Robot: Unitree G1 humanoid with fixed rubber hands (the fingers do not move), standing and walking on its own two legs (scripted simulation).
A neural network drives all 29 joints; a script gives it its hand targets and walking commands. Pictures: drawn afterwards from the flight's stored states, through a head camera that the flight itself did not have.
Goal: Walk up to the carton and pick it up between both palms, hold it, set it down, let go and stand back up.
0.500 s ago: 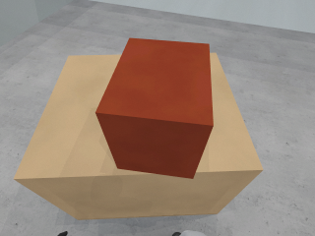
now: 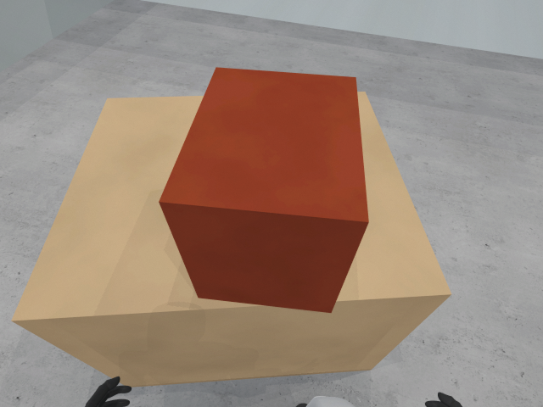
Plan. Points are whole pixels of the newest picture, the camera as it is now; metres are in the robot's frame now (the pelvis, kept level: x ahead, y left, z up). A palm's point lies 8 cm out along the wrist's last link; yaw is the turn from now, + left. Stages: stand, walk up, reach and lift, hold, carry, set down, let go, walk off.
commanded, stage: walk up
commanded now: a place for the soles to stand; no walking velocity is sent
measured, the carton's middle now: (274, 191) +0.46 +0.01 +0.02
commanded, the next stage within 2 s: reach and lift in 0.18 s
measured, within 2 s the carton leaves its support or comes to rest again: neither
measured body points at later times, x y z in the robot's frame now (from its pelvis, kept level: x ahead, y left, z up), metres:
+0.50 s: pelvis -0.01 -0.02 +0.00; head +0.02 +0.00 +0.45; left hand +0.18 +0.25 -0.09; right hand +0.16 -0.27 -0.08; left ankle -0.03 +0.11 -0.73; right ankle +0.05 -0.10 -0.73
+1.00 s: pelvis +0.01 +0.01 +0.01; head +0.01 +0.01 +0.46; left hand +0.18 +0.26 -0.06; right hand +0.17 -0.23 -0.06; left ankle -0.03 +0.11 -0.73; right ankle +0.05 -0.10 -0.73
